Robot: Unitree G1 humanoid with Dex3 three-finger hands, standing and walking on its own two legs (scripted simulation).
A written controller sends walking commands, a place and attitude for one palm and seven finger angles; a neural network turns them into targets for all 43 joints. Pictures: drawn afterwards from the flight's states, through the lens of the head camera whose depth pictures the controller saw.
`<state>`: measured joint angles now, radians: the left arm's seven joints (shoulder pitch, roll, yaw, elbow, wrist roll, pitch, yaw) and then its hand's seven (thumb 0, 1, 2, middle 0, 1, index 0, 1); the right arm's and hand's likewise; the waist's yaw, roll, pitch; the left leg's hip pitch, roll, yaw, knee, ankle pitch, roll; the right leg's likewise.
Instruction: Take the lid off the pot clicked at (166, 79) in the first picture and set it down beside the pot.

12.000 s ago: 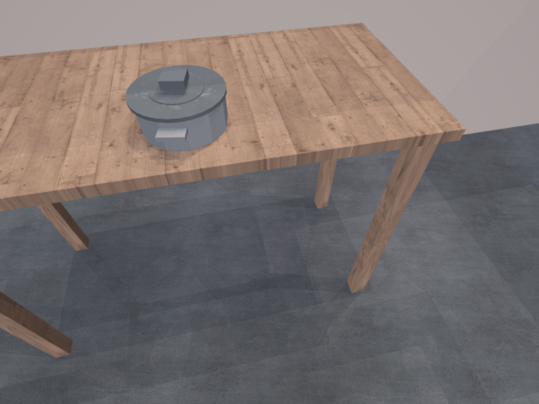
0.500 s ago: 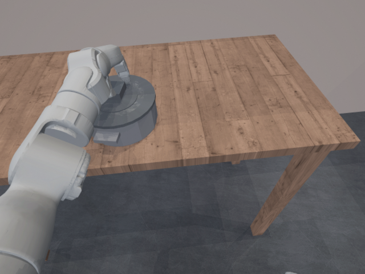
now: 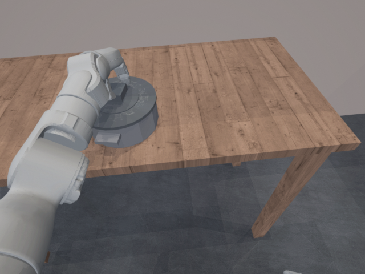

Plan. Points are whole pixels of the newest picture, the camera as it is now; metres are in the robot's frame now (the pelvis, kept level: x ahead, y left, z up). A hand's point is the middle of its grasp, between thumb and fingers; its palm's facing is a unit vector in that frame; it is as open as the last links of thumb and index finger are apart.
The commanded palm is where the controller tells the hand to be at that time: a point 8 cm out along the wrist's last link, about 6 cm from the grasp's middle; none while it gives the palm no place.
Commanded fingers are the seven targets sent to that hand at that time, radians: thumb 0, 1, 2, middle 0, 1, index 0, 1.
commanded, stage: close the fingers and squeeze the knob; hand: left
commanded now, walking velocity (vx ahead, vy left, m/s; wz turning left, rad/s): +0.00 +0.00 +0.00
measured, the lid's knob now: (114, 91) +0.49 +0.15 +0.16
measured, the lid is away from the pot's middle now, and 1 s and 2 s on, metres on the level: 0.00 0.00 0.00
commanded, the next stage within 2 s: lift the lid straight up in 1.56 s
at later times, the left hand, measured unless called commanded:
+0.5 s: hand (112, 92) +0.46 +0.15 +0.18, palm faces -0.38 -0.13 -0.92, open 9.1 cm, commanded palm +0.45 +0.15 +0.23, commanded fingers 0.00 0.14 0.93 -0.57 -1.01 -0.57 -1.01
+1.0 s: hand (114, 91) +0.46 +0.14 +0.18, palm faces -0.38 -0.13 -0.92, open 8.3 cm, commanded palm +0.46 +0.15 +0.23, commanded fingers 0.00 0.35 0.79 -0.69 -1.05 -0.69 -1.04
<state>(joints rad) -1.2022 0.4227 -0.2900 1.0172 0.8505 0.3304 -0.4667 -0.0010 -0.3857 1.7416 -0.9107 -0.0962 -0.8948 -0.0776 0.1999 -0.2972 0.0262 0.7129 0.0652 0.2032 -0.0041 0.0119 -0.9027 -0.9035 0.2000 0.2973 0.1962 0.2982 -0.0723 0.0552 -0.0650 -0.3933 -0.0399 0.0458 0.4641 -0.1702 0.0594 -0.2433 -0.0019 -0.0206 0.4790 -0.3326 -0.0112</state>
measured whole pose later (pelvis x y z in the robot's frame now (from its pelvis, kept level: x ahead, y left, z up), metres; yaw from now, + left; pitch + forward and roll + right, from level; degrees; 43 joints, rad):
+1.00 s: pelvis +0.00 -0.01 +0.00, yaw +0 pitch +5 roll +0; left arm -1.19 0.39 -0.33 1.00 0.84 0.35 -0.48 0.01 0.17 0.76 -0.59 -1.00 -0.59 -0.99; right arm 0.18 -0.30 0.03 0.73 0.05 0.19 -0.01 0.01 -0.90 -0.90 0.20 0.30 0.20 0.30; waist -0.06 0.06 -0.06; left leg -0.38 -0.04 0.04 0.45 -0.16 0.05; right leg -0.23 0.00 -0.03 0.47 -0.33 -0.02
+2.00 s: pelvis +0.00 +0.00 +0.00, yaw +0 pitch +4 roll +0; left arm -1.18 0.43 -0.30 0.96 0.85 0.34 -0.50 -0.01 0.20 0.74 -0.61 -1.00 -0.59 -0.97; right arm 0.20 -0.29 0.02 0.73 0.05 0.17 -0.03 0.01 -0.90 -0.90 0.20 0.30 0.20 0.30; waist -0.06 0.05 -0.06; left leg -0.36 -0.04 0.05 0.44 -0.16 0.06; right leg -0.21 0.00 -0.01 0.46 -0.32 -0.02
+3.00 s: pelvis +0.00 +0.00 +0.00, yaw +0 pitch +4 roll +0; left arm -1.40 0.47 -0.31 1.04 0.88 0.42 -0.56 0.00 0.20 0.74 -0.62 -1.00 -0.59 -0.97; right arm 0.17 -0.29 0.04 0.74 0.05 0.14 -0.03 0.01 -0.90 -0.90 0.20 0.30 0.20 0.30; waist -0.06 0.05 -0.07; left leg -0.35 -0.04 0.04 0.42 -0.15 0.05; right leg -0.20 0.00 -0.02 0.44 -0.31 -0.02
